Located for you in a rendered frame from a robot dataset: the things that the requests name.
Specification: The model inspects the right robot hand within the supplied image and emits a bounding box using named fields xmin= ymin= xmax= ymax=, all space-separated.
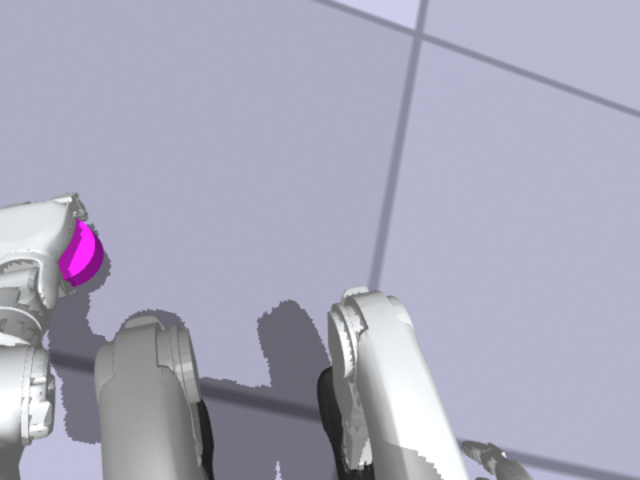
xmin=462 ymin=441 xmax=534 ymax=480

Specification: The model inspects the right robot foot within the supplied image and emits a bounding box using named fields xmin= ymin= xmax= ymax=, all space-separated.
xmin=317 ymin=367 xmax=375 ymax=480

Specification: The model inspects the left robot foot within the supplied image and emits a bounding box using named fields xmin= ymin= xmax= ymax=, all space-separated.
xmin=197 ymin=398 xmax=214 ymax=480

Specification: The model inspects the tin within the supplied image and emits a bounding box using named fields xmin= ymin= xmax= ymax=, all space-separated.
xmin=57 ymin=218 xmax=104 ymax=287

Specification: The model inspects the left robot hand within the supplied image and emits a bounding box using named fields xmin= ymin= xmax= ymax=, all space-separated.
xmin=0 ymin=192 xmax=88 ymax=299

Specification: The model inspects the left robot arm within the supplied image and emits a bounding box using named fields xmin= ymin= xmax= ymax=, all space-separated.
xmin=0 ymin=252 xmax=60 ymax=480

